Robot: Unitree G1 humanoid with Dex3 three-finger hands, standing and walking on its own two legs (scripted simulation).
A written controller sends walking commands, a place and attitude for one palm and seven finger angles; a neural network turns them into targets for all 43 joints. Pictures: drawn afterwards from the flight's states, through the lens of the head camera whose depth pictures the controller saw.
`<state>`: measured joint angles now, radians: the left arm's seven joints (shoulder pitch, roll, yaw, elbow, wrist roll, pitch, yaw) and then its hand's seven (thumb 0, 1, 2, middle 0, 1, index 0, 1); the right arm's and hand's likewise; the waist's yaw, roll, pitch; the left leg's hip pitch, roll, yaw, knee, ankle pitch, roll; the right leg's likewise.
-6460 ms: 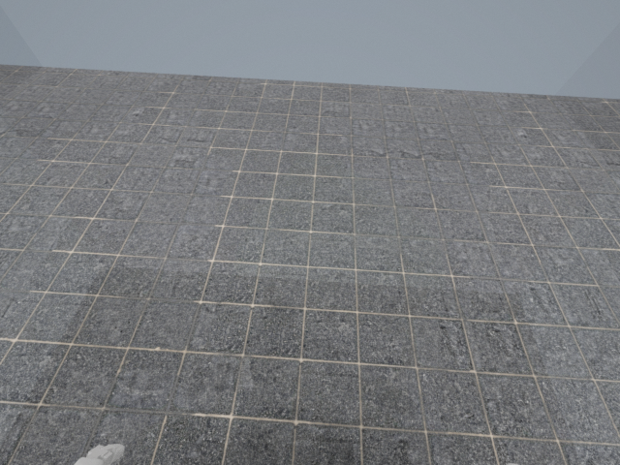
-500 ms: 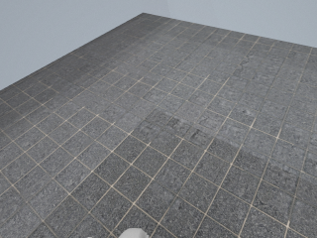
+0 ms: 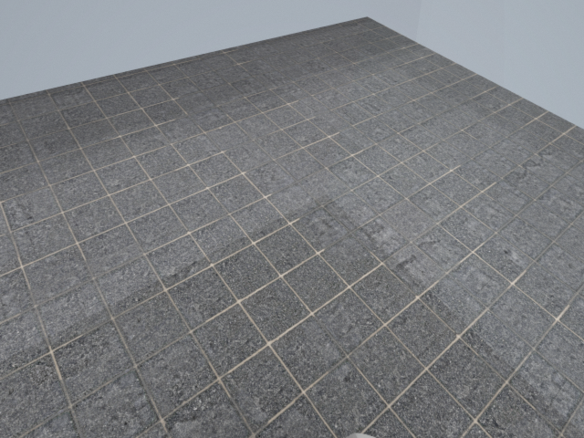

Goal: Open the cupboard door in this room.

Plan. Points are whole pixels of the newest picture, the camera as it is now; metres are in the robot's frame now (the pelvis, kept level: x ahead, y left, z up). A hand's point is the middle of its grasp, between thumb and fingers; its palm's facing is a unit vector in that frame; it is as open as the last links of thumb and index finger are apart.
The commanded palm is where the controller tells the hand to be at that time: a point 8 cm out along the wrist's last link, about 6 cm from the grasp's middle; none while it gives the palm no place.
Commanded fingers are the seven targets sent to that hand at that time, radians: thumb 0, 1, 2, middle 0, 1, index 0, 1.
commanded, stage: turn or walk to find it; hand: left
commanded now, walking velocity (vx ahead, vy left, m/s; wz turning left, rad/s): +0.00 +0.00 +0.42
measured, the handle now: out of the picture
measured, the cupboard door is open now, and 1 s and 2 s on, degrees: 0 0 0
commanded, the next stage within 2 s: none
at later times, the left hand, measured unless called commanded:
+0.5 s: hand out of the picture +0.02 +0.15 -0.14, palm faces +0.22 -0.93 -0.28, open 7.4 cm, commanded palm none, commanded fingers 0.00 0.90 0.90 -0.20 -0.30 -0.20 -0.30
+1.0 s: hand out of the picture -0.17 +0.18 -0.19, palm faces +0.49 -0.84 -0.24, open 7.4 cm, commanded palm none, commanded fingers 0.00 0.90 0.90 -0.20 -0.30 -0.20 -0.30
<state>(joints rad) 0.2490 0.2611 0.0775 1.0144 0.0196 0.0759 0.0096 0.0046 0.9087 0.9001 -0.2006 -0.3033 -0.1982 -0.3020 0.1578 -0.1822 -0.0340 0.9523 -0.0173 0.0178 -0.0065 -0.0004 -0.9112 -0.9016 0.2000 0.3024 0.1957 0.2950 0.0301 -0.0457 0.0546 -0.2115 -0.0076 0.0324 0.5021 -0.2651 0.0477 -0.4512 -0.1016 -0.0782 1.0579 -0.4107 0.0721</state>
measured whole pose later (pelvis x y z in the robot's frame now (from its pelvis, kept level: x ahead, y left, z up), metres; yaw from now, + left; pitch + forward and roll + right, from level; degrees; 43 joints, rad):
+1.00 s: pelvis -0.08 -0.02 -0.01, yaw +25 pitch -1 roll +0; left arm 0.26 0.26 0.07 1.01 0.02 0.08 0.02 0.00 0.91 0.90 -0.20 -0.30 -0.20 -0.30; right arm 0.14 -0.20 -0.04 0.95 -0.02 0.02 0.00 0.00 -0.91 -0.90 0.20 0.30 0.19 0.29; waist 0.04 -0.05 0.07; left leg -0.23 0.00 0.05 0.56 -0.31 0.03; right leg -0.41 -0.11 -0.11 0.99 -0.48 0.06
